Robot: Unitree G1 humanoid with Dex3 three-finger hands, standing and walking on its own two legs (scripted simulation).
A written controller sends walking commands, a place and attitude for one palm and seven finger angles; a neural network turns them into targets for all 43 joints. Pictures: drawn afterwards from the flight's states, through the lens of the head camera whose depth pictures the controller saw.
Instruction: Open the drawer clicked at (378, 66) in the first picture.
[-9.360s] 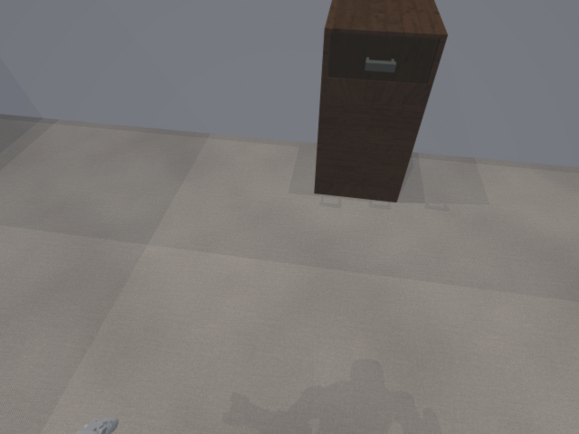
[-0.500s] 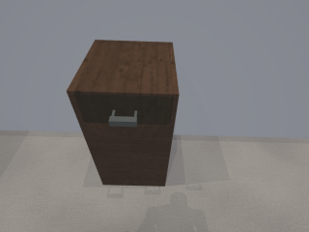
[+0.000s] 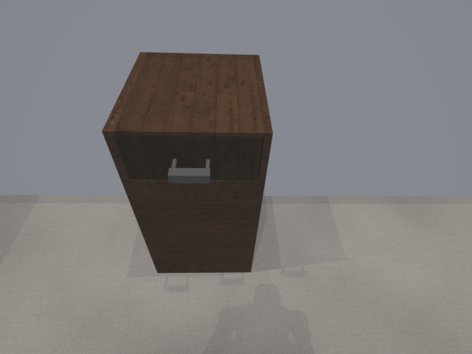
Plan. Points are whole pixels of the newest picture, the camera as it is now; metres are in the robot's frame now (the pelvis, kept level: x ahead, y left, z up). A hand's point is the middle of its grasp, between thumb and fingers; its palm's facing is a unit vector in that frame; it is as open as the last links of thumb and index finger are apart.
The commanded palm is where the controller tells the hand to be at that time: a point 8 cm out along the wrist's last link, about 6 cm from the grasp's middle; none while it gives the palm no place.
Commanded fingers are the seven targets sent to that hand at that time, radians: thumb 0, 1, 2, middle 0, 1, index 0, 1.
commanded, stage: shuffle to correct the standing spot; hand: left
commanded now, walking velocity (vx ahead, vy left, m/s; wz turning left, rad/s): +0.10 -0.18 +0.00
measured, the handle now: (190, 169) +0.57 +0.15 -0.06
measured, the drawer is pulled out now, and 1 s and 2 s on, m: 0.00 0.00 0.00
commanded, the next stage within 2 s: come to a stop and stand still in 0.42 s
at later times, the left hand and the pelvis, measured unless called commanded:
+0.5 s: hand out of the picture +0.02 +0.10 -0.18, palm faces +0.04 -1.00 -0.09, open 7.3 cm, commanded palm none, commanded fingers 0.00 0.90 0.90 -0.20 -0.30 -0.20 -0.30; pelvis +0.04 -0.04 +0.00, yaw +2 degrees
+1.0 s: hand out of the picture +0.11 +0.11 -0.19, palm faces +0.15 -0.97 -0.20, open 7.3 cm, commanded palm none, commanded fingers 0.00 0.90 0.90 -0.20 -0.30 -0.20 -0.30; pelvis +0.06 -0.08 -0.01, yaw +5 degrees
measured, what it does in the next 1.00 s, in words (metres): steps on the spot: left foot, then right foot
